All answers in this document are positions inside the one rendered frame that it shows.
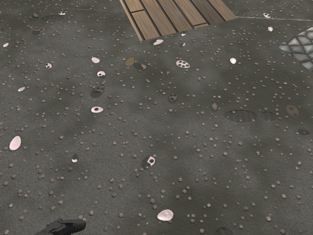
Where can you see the robot left hand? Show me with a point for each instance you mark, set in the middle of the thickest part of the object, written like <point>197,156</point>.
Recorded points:
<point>63,227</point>

